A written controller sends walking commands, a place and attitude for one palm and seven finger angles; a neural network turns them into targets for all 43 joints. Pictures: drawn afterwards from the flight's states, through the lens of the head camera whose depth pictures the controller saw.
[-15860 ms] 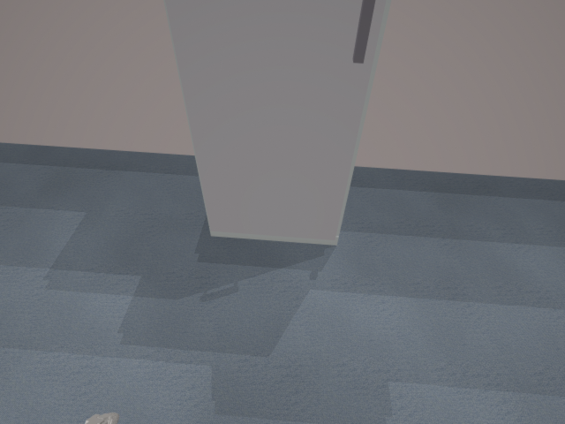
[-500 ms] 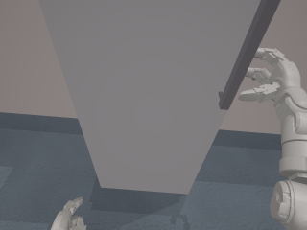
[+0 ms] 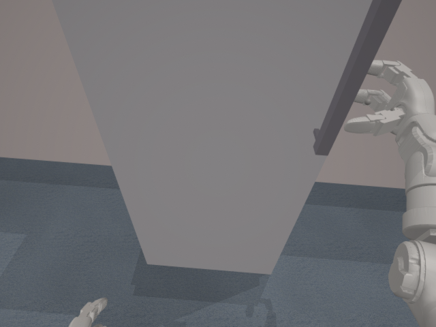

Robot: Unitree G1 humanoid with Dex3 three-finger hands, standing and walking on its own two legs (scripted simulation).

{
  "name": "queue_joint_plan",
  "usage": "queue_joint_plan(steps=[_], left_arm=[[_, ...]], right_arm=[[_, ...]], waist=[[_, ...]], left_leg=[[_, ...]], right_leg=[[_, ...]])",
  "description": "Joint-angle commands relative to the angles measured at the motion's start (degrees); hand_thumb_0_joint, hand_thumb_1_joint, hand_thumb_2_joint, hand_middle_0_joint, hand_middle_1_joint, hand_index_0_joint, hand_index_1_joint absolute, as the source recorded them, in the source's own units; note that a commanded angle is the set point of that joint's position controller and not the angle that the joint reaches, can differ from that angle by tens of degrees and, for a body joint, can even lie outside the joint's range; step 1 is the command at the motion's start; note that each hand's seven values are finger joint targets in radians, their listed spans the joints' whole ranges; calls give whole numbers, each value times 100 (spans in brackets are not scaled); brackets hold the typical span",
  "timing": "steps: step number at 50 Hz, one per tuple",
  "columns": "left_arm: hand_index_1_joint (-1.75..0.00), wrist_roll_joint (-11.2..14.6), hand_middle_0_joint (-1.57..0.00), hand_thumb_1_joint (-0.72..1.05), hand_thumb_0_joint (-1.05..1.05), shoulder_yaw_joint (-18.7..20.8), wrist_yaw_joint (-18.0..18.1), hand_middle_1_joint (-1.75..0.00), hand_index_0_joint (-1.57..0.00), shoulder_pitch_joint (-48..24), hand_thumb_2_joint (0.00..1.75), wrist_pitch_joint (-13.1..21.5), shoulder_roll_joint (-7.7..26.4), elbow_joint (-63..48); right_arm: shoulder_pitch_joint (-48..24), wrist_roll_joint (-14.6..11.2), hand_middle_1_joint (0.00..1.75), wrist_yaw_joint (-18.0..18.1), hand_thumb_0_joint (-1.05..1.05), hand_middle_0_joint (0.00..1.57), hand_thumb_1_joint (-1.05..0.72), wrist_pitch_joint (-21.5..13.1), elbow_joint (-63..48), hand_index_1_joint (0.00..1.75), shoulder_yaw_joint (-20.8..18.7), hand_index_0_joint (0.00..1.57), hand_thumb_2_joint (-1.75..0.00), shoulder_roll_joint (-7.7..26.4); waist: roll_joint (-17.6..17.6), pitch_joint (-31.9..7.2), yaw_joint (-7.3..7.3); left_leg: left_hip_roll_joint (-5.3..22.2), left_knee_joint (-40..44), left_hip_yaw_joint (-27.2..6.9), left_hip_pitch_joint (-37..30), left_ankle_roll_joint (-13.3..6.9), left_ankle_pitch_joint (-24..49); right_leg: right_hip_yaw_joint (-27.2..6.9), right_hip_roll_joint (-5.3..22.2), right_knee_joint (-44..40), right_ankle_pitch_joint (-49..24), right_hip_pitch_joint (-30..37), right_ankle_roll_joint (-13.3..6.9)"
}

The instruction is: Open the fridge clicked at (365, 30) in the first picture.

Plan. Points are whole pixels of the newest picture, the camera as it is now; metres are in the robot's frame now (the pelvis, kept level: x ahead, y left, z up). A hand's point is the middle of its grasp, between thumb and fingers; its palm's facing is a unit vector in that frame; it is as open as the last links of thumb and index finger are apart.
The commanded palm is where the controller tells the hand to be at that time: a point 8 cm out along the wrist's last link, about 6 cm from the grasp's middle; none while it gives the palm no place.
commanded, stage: slide the fingers in behind the handle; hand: right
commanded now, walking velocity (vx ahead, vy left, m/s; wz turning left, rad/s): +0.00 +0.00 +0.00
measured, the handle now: (346, 76) +0.47 -0.17 +0.27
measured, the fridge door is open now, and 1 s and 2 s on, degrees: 0 0 0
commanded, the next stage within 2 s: grip the handle and tug to test in 1.92 s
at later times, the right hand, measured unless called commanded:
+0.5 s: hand (361, 106) +0.43 -0.19 +0.24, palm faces +0.02 +1.00 +0.01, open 14.0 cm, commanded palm +0.40 -0.24 +0.24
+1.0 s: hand (345, 103) +0.43 -0.17 +0.24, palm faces +0.03 +1.00 +0.00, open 14.0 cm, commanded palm +0.40 -0.21 +0.24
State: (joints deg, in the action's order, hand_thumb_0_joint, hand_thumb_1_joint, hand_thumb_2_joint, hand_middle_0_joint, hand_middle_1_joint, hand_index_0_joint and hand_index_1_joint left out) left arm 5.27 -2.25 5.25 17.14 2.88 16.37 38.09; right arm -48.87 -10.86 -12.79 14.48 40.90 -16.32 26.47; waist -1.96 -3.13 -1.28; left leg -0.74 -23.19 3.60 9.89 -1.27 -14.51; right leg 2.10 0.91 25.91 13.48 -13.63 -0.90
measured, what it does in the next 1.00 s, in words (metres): stands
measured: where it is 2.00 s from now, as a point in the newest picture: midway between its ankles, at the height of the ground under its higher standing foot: outside the picture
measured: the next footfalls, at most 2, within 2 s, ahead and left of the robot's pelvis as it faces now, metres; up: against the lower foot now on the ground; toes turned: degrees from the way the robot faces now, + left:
none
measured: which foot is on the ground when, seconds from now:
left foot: down 0.00-1.00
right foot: down 0.00-1.00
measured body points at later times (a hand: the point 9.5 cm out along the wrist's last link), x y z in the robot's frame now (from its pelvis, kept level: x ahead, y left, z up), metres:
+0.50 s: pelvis +0.00 -0.01 +0.00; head -0.01 +0.00 +0.45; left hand +0.11 +0.24 -0.10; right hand +0.42 -0.25 +0.24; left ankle -0.03 +0.10 -0.74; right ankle +0.00 -0.11 -0.74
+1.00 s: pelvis +0.00 +0.00 +0.00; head -0.01 +0.02 +0.45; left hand +0.14 +0.25 -0.10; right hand +0.42 -0.22 +0.24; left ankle -0.03 +0.10 -0.74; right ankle +0.00 -0.11 -0.74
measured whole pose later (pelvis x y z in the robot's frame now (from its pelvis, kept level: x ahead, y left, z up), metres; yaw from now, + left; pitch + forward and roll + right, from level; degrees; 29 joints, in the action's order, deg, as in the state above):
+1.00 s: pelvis +0.00 +0.00 +0.00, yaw +0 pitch +0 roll +0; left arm 4.5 -3.1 4.5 14.3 1.8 14.8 37.0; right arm -45.1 -10.5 -7.5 17.2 32.2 -14.2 20.2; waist -2.1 -3.1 -0.5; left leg -0.9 -22.6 3.2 8.4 -1.5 -14.4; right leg 2.4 1.0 24.6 13.1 -11.7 -0.6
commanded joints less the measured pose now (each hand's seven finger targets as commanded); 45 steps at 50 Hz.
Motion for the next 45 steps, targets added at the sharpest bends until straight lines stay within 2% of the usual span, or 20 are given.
queue_joint_plan(steps=[1, 2, 6, 9, 12, 15, 17, 18, 21, 22, 26, 28, 29, 31, 32, 37, 40, 41, 42, 45], left_arm=[[-30, -20, -20, 90, 0, 265, 60, -30, -20, -345, 90, 281, 726, -739], [-30, -18, -20, 90, 0, 278, 67, -30, -20, -331, 90, 279, 739, -737], [-30, -15, -20, 90, 0, 266, 68, -30, -20, -264, 90, 293, 749, -668], [-30, -21, -20, 90, 0, 251, 42, -30, -20, -280, 90, 314, 713, -701], [-30, -28, -20, 90, 0, 268, 14, -30, -20, -281, 90, 333, 711, -776], [-30, -21, -20, 90, 0, 248, 18, -30, -20, -325, 90, 347, 702, -760], [-30, -39, -20, 90, 0, 267, 29, -30, -20, -312, 90, 348, 732, -790], [-30, -34, -20, 90, 0, 244, 27, -30, -20, -379, 90, 344, 727, -831], [-30, -26, -20, 90, 0, 206, 5, -30, -20, -514, 90, 364, 648, -886], [-30, -34, -20, 90, 0, 220, -2, -30, -20, -469, 90, 363, 650, -881], [-30, -24, -20, 90, 0, 197, 4, -30, -20, -565, 90, 367, 635, -859], [-30, -41, -20, 90, 0, 211, 0, -30, -20, -585, 90, 371, 652, -869], [-30, -52, -20, 90, 0, 198, -8, -30, -20, -633, 90, 370, 615, -896], [-30, -42, -20, 90, 0, 191, -12, -30, -20, -675, 90, 354, 592, -868], [-30, -51, -20, 90, 0, 205, -18, -30, -20, -648, 90, 344, 589, -838], [-30, -79, -20, 90, 0, 201, -5, -30, -20, -679, 90, 242, 629, -792], [-30, -71, -20, 90, 0, 180, -3, -30, -20, -759, 90, 184, 558, -858], [-30, -66, -20, 90, 0, 170, -4, -30, -20, -796, 90, 182, 538, -881], [-30, -78, -20, 90, 0, 192, -2, -30, -20, -759, 90, 168, 553, -867], [-30, -77, -20, 90, 0, 172, -6, -30, -20, -811, 90, 148, 529, -898]], right_arm=[[-2903, -81, 120, -4, 0, 30, 50, -392, -989, 120, -302, 30, -30, 1294], [-2778, -114, 120, -14, 0, 30, 50, -427, -900, 120, -284, 30, -30, 1290], [-3273, -24, 120, 16, 0, 30, 50, -505, -816, 120, -231, 30, -30, 1329], [-3262, 13, 120, 53, 0, 30, 50, -563, -927, 120, -116, 30, -30, 1180], [-2915, -30, 120, 69, 0, 30, 50, -611, -1063, 120, -94, 30, -30, 1070], [-3050, -49, 120, 67, 0, 30, 50, -551, -1091, 120, 21, 30, -30, 888], [-2799, -90, 120, 82, 0, 30, 50, -559, -1127, 120, -278, 30, -30, 1202], [-2842, -96, 120, 88, 0, 30, 50, -565, -1333, 120, -397, 30, -30, 1339], [-2815, -78, 120, 133, 0, 30, 50, -554, -1629, 120, -166, 30, -30, 997], [-2700, -81, 120, 179, 0, 30, 50, -578, -1634, 120, -244, 30, -30, 1086], [-2833, -46, 120, 269, 0, 30, 50, -405, -1831, 120, 25, 30, -30, 733], [-2912, -49, 120, 323, 0, 30, 50, -386, -2116, 120, -164, 30, -30, 960], [-2857, -41, 120, 330, 0, 30, 50, -341, -2199, 120, -30, 30, -30, 748], [-2906, -64, 120, 355, 0, 30, 50, -257, -2222, 120, 147, 30, -30, 499], [-2696, -85, 120, 374, 0, 30, 50, -211, -2020, 120, 178, 30, -30, 419], [-2470, -52, 120, 499, 0, 30, 50, -3, -1758, 120, -109, 30, -30, 690], [-2662, 12, 120, 568, 0, 30, 50, -4, -1953, 120, -112, 30, -30, 700], [-2776, 18, 120, 569, 0, 30, 50, -28, -2094, 120, 69, 30, -30, 523], [-2666, 25, 120, 599, 0, 30, 50, -80, -2055, 120, -77, 30, -30, 694], [-2691, 7, 120, 566, 0, 30, 50, -162, -2247, 120, -56, 30, -30, 660]], waist=[[206, -1533, -91], [333, -1461, -110], [126, -1366, -179], [-227, -1467, -154], [-44, -1568, -87], [21, -1464, -133], [247, -1550, -44], [153, -1679, 10], [-61, -1595, 5], [74, -1584, 22], [-163, -1419, -27], [-178, -1660, 16], [-225, -1736, 18], [-187, -1637, -32], [92, -1521, -33], [377, -1448, 59], [266, -1538, 78], [101, -1540, 26], [250, -1599, 52], [89, -1708, 55]], left_leg=[[22, 200, -240, 78, -23, 1836], [17, 229, -214, 72, -8, 1822], [23, 226, -226, 271, -22, 1598], [17, 209, -223, 314, -57, 1518], [-15, 192, -166, 245, -72, 1509], [-21, 197, -170, 367, -65, 1376], [-31, 224, -163, 202, -64, 1422], [-10, 197, -213, 69, -64, 1537], [-7, 181, -198, 120, -66, 1529], [-23, 215, -172, 77, -66, 1465], [-34, 229, -165, 281, -84, 1291], [-27, 223, -171, 110, -91, 1465], [-21, 175, -158, 84, -99, 1580], [-32, 191, -142, 182, -87, 1580], [-49, 233, -124, 175, -71, 1521], [-16, 281, -162, 26, -46, 1493], [15, 237, -199, -126, -43, 1724], [22, 239, -219, -84, -40, 1769], [13, 250, -206, -162, -37, 1801], [21, 212, -239, -288, -47, 2036]], right_leg=[[-282, -79, -111, -1449, 1003, -235], [-246, -72, -111, -1445, 946, -246], [-299, -56, -129, -1300, 945, -224], [-322, -48, -122, -1347, 1067, -193], [-341, -17, -121, -1466, 1130, -183], [-400, -1, -173, -1308, 1137, -177], [-372, 3, -177, -1365, 1093, -196], [-353, -12, -186, -1410, 1098, -204], [-336, -10, -203, -1435, 1159, -182], [-332, 3, -202, -1419, 1126, -183], [-406, 18, -265, -1333, 1220, -148], [-393, 7, -235, -1512, 1305, -148], [-394, 6, -225, -1658, 1392, -132], [-390, 8, -216, -1666, 1428, -119], [-378, 27, -211, -1597, 1324, -143], [-317, -11, -269, -1412, 1097, -175], [-273, -45, -250, -1543, 1088, -191], [-258, -54, -234, -1575, 1151, -199], [-254, -38, -209, -1611, 1147, -200], [-238, -72, -193, -1738, 1214, -208]])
